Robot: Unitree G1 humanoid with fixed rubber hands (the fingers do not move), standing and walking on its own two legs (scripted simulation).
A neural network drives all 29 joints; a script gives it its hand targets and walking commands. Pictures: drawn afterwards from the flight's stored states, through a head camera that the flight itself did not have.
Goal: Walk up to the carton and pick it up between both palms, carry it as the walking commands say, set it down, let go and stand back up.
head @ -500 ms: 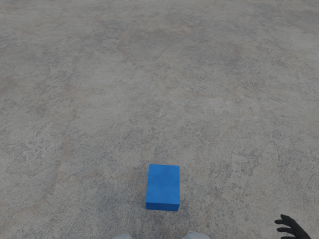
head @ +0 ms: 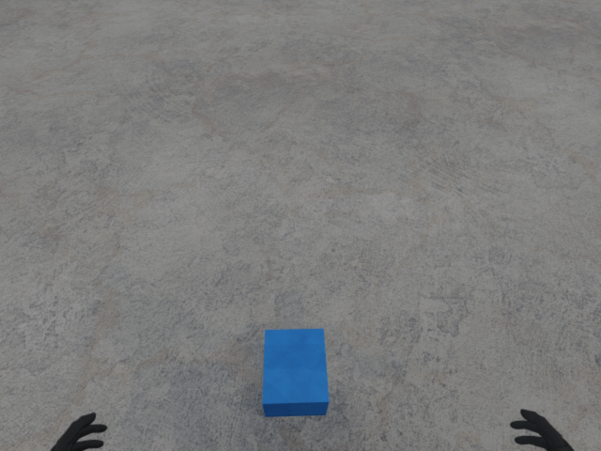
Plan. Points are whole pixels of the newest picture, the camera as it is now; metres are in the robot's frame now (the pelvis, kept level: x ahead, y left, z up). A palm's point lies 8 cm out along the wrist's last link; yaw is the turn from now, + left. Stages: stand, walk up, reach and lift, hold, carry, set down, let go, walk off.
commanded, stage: walk up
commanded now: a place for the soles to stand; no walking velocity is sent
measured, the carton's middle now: (294, 372) +0.46 +0.00 -0.69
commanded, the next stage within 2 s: reach and lift in 0.58 s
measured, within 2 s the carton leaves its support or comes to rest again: neither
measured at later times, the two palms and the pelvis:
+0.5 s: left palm out of the picture +0.12 +0.32 -0.09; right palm out of the picture +0.13 -0.31 -0.08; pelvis +0.01 +0.01 +0.01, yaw -2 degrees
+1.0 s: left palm (107, 406) +0.22 +0.29 -0.10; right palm (488, 390) +0.22 -0.28 -0.10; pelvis +0.02 +0.01 -0.02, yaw +3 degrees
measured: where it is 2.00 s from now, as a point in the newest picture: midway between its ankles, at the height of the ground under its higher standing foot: outside the picture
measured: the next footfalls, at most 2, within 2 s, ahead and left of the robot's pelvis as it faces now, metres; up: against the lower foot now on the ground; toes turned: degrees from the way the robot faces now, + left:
none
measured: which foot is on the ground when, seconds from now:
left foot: down 0.00-1.00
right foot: down 0.00-1.00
